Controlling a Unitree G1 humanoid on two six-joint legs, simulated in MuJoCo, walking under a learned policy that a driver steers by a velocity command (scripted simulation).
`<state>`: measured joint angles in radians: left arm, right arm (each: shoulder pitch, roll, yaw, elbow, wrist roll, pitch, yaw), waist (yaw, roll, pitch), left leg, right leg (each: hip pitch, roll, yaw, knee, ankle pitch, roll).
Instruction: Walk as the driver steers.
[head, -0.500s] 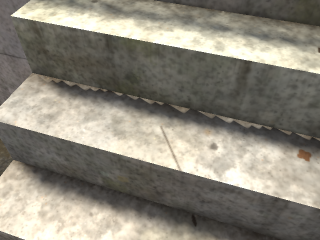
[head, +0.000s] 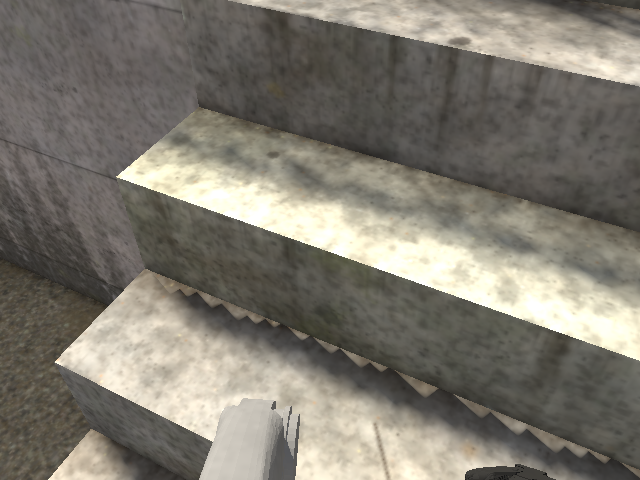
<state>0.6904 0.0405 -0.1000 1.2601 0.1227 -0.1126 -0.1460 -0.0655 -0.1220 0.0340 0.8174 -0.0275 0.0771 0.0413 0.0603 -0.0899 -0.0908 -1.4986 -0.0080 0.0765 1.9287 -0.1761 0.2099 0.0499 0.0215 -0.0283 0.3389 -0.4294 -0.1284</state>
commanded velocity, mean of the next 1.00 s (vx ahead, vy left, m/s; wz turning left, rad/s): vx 0.50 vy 0.00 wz -0.34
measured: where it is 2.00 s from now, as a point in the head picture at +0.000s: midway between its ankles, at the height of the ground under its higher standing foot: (609, 19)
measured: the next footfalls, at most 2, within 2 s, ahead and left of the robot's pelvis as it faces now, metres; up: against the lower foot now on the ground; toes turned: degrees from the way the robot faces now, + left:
left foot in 0.10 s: +0.23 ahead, +0.09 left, +0.22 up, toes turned +5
right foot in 0.52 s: +0.36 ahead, -0.17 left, +0.43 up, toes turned -5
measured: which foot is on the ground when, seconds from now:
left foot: up 0.00-0.08, down 0.10-0.58, up 0.60-0.98, down 1.00-1.00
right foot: down 0.00-0.10, up 0.12-0.50, down 0.52-1.00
